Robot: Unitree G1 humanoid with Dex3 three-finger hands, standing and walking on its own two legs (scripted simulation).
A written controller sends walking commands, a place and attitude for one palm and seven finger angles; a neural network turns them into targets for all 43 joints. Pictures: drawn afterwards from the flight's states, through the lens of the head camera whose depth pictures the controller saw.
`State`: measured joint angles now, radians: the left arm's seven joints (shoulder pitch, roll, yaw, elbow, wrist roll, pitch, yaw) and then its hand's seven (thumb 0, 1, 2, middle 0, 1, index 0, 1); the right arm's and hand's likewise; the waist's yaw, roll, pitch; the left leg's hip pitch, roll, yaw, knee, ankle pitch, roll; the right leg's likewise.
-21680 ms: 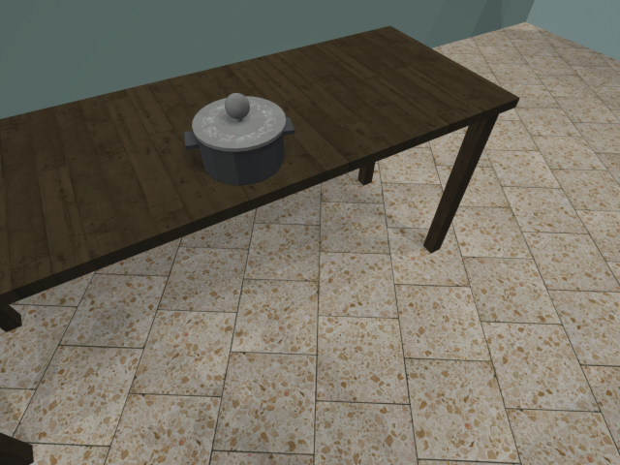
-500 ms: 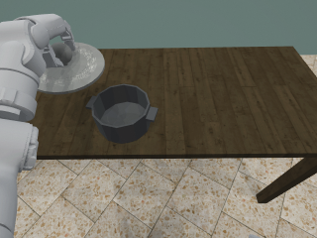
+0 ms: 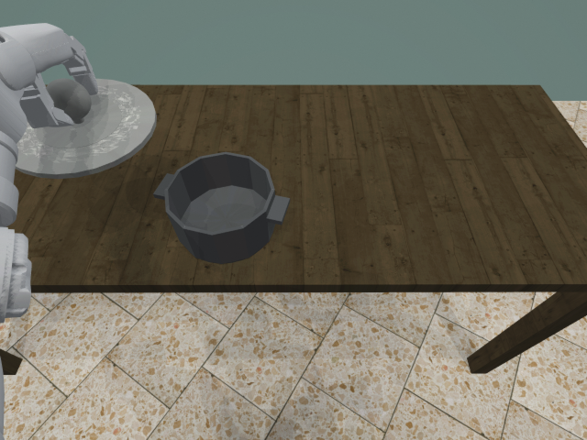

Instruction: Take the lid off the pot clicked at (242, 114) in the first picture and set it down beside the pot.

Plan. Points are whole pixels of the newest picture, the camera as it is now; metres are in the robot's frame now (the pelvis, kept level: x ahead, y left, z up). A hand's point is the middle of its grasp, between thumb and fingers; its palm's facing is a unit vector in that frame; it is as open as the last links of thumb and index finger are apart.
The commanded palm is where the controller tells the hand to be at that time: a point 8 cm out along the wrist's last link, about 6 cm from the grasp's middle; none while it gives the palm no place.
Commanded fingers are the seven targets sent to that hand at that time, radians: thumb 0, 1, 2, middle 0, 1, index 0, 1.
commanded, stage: move the lid sideways beside the pot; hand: left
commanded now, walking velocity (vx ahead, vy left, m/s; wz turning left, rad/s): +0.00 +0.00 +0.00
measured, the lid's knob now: (68, 99) +0.50 +0.27 +0.20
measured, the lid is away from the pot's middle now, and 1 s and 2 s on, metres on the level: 0.16 0.23 0.22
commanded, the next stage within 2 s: lower the lid onto the table in 0.54 s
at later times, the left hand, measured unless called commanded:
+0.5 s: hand out of the picture +0.46 +0.34 +0.22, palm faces -0.32 -0.07 -0.94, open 8.4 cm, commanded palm +0.48 +0.34 +0.29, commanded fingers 0.00 0.60 1.05 -0.94 -1.10 -0.73 -1.00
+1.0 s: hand (3, 120) +0.47 +0.34 +0.20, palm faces -0.33 -0.11 -0.94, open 8.4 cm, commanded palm +0.48 +0.34 +0.26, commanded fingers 0.00 0.60 1.05 -0.94 -1.10 -0.73 -1.00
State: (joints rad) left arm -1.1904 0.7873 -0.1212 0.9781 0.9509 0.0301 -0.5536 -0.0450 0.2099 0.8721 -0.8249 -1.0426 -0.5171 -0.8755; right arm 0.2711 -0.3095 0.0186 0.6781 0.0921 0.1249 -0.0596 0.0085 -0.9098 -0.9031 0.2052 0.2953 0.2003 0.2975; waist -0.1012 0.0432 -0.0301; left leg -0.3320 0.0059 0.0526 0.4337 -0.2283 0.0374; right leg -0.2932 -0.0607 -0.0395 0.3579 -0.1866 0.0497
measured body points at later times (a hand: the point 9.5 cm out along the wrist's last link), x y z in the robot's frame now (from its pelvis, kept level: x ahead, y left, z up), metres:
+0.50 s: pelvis +0.00 +0.01 +0.00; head +0.07 +0.01 +0.44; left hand +0.47 +0.34 +0.27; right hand +0.06 -0.27 -0.13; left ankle -0.01 +0.10 -0.74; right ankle -0.01 -0.16 -0.74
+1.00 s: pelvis +0.00 +0.01 +0.00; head +0.07 +0.02 +0.44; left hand +0.48 +0.34 +0.25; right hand +0.03 -0.27 -0.13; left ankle -0.01 +0.10 -0.74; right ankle -0.01 -0.16 -0.74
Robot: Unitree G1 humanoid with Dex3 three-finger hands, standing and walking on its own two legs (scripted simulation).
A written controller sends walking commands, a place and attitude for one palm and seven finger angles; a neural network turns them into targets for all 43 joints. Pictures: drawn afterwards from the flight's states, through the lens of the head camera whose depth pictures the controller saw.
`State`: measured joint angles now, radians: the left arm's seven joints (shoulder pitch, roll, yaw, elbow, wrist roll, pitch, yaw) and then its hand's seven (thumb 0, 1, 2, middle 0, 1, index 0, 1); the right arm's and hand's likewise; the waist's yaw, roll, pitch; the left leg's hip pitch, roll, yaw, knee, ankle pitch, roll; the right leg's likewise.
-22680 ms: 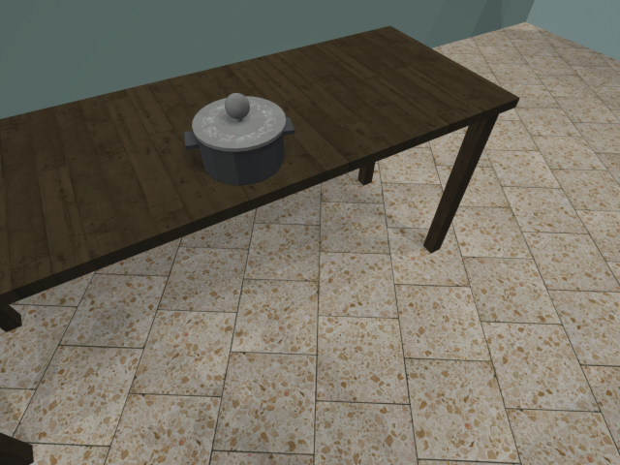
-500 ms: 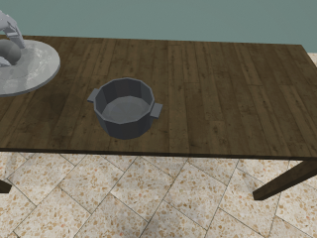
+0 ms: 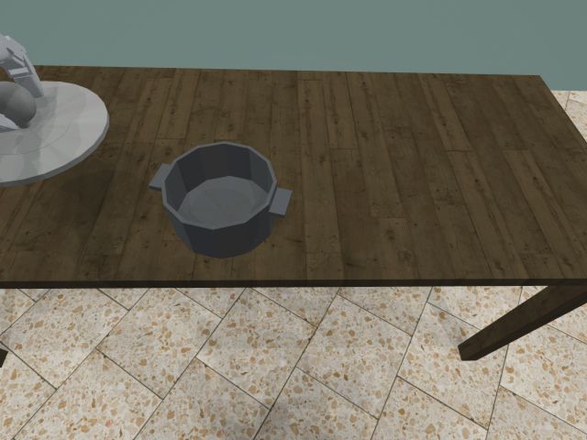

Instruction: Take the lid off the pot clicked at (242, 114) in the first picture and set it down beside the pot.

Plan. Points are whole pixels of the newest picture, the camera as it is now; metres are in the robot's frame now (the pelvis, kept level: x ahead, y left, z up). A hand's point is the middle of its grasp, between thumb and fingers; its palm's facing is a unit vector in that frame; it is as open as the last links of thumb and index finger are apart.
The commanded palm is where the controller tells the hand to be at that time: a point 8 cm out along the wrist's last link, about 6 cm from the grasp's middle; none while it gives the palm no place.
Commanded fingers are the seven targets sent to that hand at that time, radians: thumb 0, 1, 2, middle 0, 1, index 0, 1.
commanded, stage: lower the lid onto the table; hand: left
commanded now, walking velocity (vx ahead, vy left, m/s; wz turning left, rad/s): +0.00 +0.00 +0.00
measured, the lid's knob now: (10, 103) +0.50 +0.33 +0.18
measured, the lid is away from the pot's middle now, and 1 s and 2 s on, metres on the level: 0.23 0.22 0.22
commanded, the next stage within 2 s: none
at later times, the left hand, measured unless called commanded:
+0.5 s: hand (4, 134) +0.45 +0.32 +0.17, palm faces -0.39 -0.11 -0.92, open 8.4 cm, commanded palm +0.48 +0.33 +0.23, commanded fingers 0.00 0.60 1.05 -0.94 -1.10 -0.73 -1.00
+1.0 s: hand (28, 149) +0.46 +0.32 +0.14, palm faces -0.42 -0.10 -0.90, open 8.4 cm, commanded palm +0.50 +0.33 +0.20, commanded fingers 0.00 0.60 1.05 -0.94 -1.10 -0.73 -1.00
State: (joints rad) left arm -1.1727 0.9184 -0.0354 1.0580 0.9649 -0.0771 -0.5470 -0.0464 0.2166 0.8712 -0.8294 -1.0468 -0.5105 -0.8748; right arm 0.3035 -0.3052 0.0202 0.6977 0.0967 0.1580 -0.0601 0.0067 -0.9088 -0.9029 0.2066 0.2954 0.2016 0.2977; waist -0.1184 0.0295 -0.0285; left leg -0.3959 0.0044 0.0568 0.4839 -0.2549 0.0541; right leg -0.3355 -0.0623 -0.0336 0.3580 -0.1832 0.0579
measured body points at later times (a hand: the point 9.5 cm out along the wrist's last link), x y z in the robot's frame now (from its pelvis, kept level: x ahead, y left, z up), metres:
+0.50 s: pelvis +0.00 +0.00 +0.00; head +0.06 +0.01 +0.44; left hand +0.47 +0.33 +0.22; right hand +0.03 -0.29 -0.12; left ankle -0.02 +0.08 -0.74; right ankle -0.02 -0.17 -0.74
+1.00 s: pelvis -0.01 +0.00 -0.01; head +0.07 +0.01 +0.44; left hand +0.48 +0.32 +0.19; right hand +0.00 -0.29 -0.12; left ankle -0.02 +0.08 -0.74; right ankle -0.02 -0.17 -0.74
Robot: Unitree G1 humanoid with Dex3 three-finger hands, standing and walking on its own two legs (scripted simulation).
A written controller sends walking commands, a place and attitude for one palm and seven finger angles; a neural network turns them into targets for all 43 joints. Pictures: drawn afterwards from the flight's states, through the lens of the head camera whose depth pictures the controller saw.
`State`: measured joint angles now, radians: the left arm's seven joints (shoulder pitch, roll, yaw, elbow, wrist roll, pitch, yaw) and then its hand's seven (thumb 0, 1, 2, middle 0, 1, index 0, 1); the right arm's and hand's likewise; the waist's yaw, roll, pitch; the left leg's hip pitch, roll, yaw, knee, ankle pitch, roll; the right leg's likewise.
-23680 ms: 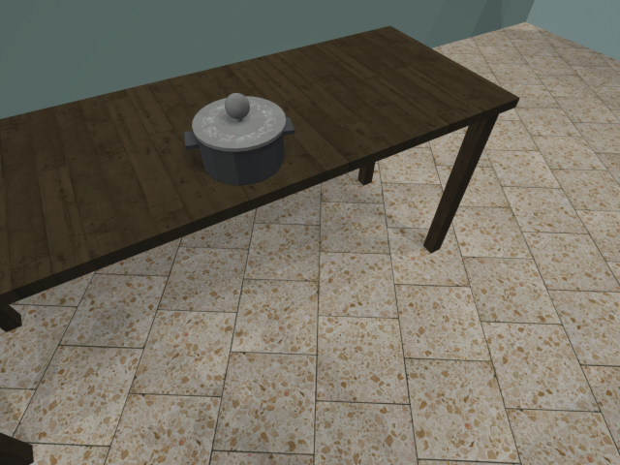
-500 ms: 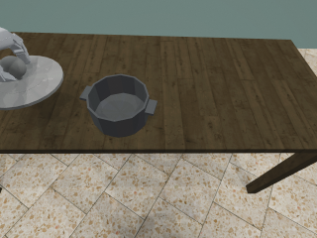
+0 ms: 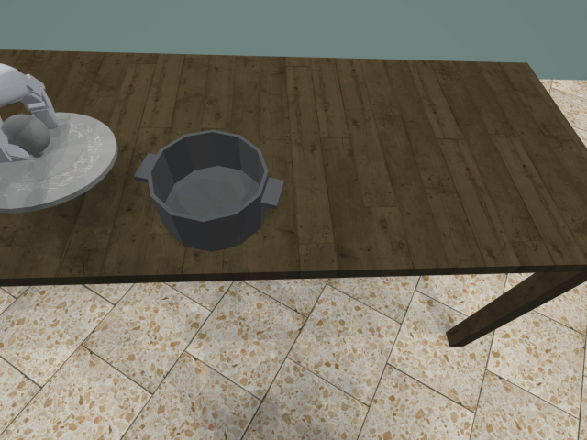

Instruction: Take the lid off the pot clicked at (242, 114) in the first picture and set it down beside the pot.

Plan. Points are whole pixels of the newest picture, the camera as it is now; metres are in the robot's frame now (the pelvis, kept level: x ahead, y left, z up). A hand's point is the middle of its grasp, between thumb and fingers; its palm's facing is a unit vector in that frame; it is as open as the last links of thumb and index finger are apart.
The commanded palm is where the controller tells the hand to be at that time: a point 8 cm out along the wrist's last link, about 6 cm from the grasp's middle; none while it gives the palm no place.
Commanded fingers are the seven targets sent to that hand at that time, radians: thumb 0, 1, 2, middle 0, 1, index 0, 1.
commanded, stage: lower the lid onto the table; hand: left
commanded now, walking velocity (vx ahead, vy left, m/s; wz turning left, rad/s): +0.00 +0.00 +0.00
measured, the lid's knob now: (26, 134) +0.50 +0.32 +0.12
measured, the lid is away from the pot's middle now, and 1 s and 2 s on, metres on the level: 0.22 0.22 0.25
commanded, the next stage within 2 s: open the fingers wide in 1.94 s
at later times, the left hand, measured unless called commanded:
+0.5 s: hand (17, 157) +0.47 +0.33 +0.11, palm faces -0.46 -0.09 -0.88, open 8.4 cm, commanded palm +0.51 +0.33 +0.17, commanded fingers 0.00 0.60 1.05 -0.94 -1.10 -0.73 -1.00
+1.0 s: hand (34, 170) +0.47 +0.33 +0.08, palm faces -0.49 -0.09 -0.86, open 8.4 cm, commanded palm +0.53 +0.33 +0.13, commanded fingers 0.00 0.60 1.05 -0.94 -1.10 -0.73 -1.00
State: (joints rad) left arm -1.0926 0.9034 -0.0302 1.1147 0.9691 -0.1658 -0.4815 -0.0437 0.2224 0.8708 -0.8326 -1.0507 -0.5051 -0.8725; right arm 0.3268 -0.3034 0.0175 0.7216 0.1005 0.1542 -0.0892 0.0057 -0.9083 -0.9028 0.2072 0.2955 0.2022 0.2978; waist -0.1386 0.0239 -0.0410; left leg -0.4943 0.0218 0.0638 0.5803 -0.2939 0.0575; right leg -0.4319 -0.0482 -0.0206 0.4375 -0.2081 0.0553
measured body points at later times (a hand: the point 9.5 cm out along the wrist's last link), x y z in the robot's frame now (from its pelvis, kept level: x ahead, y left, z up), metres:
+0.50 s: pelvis +0.00 +0.01 +0.00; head +0.09 +0.02 +0.44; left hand +0.49 +0.33 +0.16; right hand +0.00 -0.28 -0.12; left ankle -0.01 +0.08 -0.73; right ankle -0.01 -0.17 -0.73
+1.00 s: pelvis +0.00 +0.00 -0.01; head +0.10 +0.02 +0.43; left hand +0.49 +0.33 +0.13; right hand -0.03 -0.28 -0.12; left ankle -0.01 +0.08 -0.73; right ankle -0.01 -0.17 -0.73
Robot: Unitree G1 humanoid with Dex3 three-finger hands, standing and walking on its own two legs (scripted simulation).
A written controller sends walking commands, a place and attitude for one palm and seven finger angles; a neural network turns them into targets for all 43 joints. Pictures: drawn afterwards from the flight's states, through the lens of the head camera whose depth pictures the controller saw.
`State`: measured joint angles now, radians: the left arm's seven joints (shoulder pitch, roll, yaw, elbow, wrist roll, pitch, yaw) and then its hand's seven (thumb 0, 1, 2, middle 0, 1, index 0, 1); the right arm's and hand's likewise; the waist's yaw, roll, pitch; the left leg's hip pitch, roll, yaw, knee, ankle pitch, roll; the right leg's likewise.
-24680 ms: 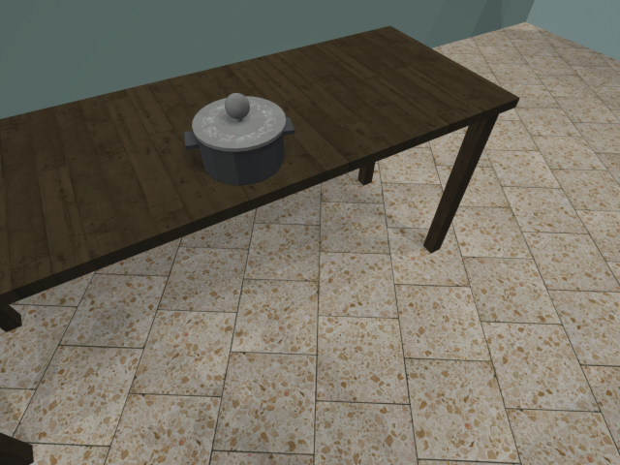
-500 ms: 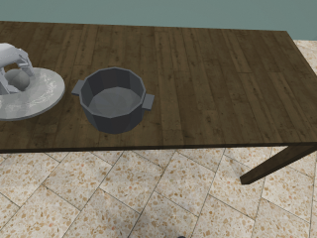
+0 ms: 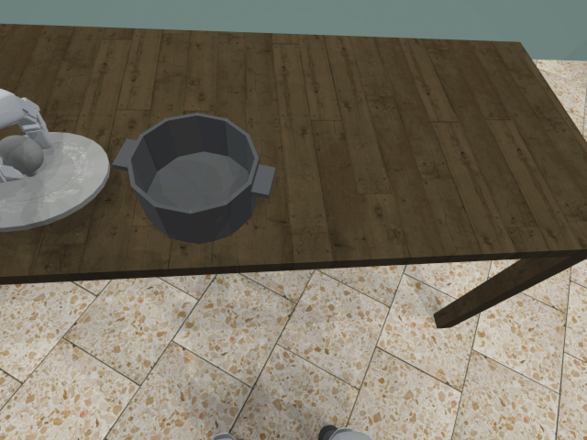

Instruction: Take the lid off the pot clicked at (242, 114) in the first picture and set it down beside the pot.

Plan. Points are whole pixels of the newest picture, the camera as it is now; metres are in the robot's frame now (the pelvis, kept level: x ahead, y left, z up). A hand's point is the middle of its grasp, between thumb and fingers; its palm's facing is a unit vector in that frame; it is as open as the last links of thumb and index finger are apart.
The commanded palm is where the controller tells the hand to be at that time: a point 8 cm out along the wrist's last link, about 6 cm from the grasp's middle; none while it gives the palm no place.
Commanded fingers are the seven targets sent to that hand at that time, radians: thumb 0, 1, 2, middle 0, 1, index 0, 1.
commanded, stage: lower the lid onto the table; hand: left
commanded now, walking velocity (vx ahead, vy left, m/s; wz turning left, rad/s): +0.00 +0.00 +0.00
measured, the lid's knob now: (20, 154) +0.49 +0.33 +0.06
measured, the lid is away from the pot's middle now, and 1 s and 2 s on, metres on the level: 0.22 0.25 0.25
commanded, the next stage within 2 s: open the fingers wide in 0.94 s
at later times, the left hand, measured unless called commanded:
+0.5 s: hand (13, 175) +0.47 +0.34 +0.05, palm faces -0.52 -0.10 -0.85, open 8.4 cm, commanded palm +0.54 +0.35 +0.11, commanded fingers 0.00 0.60 1.05 -0.94 -1.10 -0.73 -1.00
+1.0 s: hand (5, 186) +0.47 +0.36 +0.02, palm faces -0.52 -0.10 -0.85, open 8.4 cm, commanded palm +0.54 +0.35 +0.08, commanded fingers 0.00 0.60 1.05 -0.94 -1.10 -0.73 -1.00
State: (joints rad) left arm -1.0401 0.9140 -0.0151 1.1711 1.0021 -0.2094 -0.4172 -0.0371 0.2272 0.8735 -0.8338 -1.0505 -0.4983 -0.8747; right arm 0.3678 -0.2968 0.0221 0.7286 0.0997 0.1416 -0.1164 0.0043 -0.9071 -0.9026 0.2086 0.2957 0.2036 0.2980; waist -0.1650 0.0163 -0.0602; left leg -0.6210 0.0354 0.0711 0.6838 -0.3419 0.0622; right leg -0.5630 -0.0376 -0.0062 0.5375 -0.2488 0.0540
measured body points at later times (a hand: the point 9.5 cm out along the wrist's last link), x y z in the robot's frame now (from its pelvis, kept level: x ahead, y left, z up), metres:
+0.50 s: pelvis +0.00 +0.01 -0.01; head +0.12 +0.04 +0.42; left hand +0.49 +0.34 +0.10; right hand -0.02 -0.28 -0.11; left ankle -0.01 +0.07 -0.72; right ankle +0.00 -0.18 -0.72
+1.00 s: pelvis -0.01 +0.02 -0.02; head +0.13 +0.06 +0.40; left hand +0.49 +0.36 +0.07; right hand -0.04 -0.26 -0.12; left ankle -0.01 +0.07 -0.72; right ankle +0.00 -0.18 -0.72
